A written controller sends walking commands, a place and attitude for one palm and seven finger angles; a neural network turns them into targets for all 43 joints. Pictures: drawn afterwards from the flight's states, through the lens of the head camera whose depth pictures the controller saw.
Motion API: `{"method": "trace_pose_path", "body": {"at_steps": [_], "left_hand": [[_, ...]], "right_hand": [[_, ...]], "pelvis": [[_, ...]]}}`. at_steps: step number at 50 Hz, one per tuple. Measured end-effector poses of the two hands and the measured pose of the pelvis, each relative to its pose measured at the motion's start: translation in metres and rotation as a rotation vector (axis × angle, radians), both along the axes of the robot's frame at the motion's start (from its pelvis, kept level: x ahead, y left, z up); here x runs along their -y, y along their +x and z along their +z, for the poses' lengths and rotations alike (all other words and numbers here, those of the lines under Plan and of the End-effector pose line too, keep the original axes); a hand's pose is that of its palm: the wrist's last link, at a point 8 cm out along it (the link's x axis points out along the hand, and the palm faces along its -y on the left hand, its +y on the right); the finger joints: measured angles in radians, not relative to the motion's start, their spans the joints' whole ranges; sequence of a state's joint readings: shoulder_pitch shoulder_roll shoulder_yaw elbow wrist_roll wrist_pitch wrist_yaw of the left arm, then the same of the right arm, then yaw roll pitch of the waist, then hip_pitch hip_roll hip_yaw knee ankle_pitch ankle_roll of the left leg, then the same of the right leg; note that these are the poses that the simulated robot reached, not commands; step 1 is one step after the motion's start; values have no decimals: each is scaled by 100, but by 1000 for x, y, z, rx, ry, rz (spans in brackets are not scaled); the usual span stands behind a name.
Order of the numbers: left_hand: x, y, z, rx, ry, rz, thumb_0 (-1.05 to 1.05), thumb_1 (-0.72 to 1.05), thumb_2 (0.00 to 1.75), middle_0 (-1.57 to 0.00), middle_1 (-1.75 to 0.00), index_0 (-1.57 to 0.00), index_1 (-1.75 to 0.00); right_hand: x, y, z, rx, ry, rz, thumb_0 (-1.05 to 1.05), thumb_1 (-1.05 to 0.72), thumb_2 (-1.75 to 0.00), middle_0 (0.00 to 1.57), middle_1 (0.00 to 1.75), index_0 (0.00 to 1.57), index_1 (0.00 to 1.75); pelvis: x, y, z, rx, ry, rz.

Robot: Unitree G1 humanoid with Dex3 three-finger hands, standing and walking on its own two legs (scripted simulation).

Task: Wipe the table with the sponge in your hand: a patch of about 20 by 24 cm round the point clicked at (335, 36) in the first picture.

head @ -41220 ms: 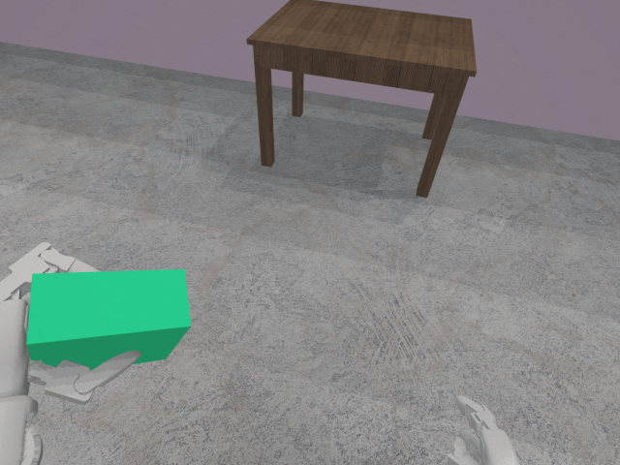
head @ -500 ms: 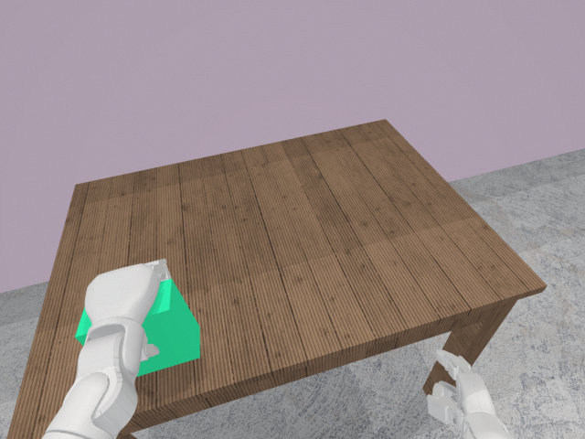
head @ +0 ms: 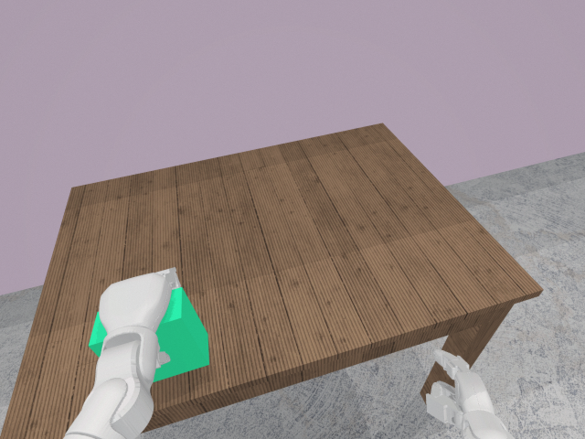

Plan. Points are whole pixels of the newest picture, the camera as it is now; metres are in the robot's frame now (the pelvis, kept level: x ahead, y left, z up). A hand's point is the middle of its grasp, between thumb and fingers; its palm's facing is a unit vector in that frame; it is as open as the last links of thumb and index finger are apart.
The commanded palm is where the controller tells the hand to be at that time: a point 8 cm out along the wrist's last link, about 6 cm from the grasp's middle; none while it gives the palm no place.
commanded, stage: move the sponge above the wiping area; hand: left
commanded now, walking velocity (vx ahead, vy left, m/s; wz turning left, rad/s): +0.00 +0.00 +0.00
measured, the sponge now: (160, 346) +0.24 +0.26 -0.03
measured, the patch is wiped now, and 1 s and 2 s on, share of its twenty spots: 0.00 0.00 0.00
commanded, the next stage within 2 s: lower the sponge onto the table in 0.78 s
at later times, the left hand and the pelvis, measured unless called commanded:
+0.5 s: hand (150, 324) +0.25 +0.26 +0.02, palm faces -0.05 -0.09 -0.99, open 10.2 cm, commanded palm +0.23 +0.25 +0.08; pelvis +0.00 -0.01 +0.00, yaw +0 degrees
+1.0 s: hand (156, 324) +0.25 +0.25 +0.02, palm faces -0.05 -0.11 -0.99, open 10.2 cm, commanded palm +0.22 +0.25 +0.09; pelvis -0.01 +0.00 +0.00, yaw +0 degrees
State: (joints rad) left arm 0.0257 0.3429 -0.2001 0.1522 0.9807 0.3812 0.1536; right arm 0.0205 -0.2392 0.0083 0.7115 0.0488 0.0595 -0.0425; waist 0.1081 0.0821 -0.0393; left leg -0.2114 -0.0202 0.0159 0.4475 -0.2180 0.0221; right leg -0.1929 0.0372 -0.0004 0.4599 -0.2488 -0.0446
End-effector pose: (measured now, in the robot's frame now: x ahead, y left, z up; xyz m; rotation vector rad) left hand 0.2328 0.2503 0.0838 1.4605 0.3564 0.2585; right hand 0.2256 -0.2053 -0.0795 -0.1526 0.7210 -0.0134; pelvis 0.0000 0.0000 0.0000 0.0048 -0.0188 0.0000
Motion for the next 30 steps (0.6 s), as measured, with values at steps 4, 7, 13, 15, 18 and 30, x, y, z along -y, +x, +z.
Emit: {"method": "trace_pose_path", "body": {"at_steps": [4,7,13,15,18,30], "left_hand": [[-2,3,-2,-14,6,25,0,-52,105,-75,-135,-74,-135],[-3,4,-5,-27,7,30,0,-52,105,-75,-135,-74,-135],[4,7,-13,-45,-4,-1,0,-52,105,-75,-135,-74,-135],[5,8,-15,-43,-6,-9,0,-52,105,-75,-135,-74,-135],[4,9,-15,-30,-1,-7,0,-52,105,-75,-135,-74,-135],[-7,-4,-14,-39,-10,29,0,-52,105,-75,-135,-74,-135]], "right_hand": [[2,-2,0,-4,2,-6,1,-90,-90,20,30,20,30],[6,-4,-1,-7,-1,-12,1,-90,-90,20,30,20,30],[14,-11,-5,-20,-11,-30,1,-90,-90,20,30,20,30],[17,-15,-6,-29,-15,-39,1,-90,-90,20,30,20,30],[21,-20,-8,-39,-19,-55,1,-90,-90,20,30,20,30],[24,-24,-7,-28,-26,-67,1,-90,-90,19,30,20,30]], "pelvis": [[2,-1,0,-2,0,2],[4,-1,0,-4,0,3],[5,-2,-1,-11,0,3],[6,-2,-1,-13,1,-1],[7,-2,-2,-15,1,-6],[3,-5,-1,-4,-2,0]]}}
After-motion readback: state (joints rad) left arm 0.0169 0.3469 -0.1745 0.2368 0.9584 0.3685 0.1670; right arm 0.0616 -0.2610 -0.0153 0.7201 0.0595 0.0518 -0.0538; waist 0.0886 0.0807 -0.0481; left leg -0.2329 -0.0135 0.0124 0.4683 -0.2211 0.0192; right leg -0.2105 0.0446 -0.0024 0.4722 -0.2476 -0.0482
